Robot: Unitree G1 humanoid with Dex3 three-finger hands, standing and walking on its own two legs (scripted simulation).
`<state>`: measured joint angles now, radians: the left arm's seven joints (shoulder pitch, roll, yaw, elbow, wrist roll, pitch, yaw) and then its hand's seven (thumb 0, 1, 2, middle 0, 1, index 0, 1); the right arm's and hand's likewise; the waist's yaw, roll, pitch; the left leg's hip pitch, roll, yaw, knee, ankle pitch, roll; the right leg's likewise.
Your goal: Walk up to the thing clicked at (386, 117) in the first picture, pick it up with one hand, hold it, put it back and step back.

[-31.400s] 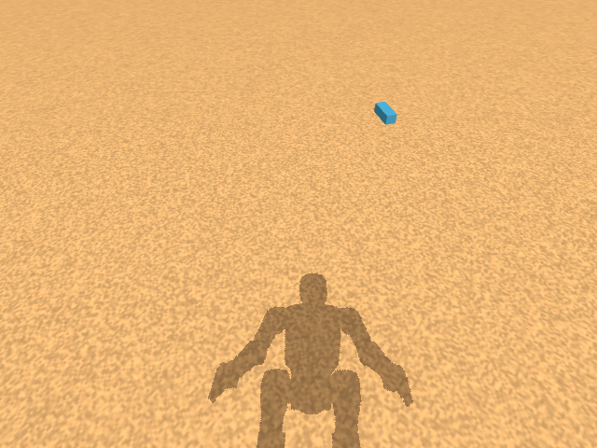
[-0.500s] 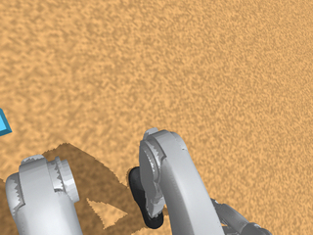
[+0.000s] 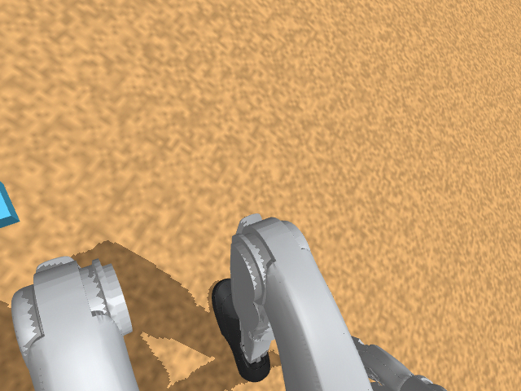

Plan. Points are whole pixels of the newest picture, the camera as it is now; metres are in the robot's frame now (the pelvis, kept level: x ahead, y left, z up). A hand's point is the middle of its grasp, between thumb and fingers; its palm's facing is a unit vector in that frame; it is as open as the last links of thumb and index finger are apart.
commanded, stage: withdraw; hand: left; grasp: from above
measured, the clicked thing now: out of the picture +0.40 +0.35 -0.27
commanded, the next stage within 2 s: home in 0.86 s
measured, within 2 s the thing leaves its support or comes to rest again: neither
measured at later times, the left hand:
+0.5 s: hand out of the picture +0.36 +0.37 -0.07, palm faces -0.48 -0.15 -0.87, open 14.0 cm
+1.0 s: hand out of the picture +0.40 +0.36 -0.10, palm faces -0.31 -0.07 -0.95, open 13.9 cm
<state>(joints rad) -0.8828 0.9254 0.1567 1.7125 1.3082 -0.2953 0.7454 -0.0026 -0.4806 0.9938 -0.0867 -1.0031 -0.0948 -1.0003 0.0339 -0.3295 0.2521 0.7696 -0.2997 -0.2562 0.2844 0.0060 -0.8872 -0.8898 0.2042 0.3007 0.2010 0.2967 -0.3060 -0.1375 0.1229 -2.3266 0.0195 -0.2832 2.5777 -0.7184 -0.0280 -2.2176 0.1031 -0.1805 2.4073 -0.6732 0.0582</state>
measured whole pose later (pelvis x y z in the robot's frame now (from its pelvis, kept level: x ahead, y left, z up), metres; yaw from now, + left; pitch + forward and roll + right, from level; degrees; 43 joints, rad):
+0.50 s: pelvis -0.01 -0.01 +0.06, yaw +7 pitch +31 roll -7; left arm -0.80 0.69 -0.01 1.25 1.05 -0.13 0.22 0.00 -0.50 1.00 -0.08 -1.00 -0.09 -1.00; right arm 0.09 -0.31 0.05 0.71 -0.10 -0.11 0.23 0.01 -0.90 -0.90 0.20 0.30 0.20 0.30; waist -0.13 0.03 -0.08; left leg -2.20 0.02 -0.14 2.31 -0.67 -0.01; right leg -2.13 0.06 -0.07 2.24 -0.67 0.03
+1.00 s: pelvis +0.00 -0.01 +0.04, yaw +7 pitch +33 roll -8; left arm -0.84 0.71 0.11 1.30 1.25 -0.18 0.47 0.00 -0.47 0.97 -0.10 -0.98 -0.11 -0.97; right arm 0.15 -0.25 0.05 0.77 -0.14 -0.05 0.15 0.01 -0.90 -0.89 0.20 0.30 0.20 0.30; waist -0.20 0.00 -0.09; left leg -2.32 0.01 -0.14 2.39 -0.66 -0.01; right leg -2.23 0.05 -0.08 2.31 -0.67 0.04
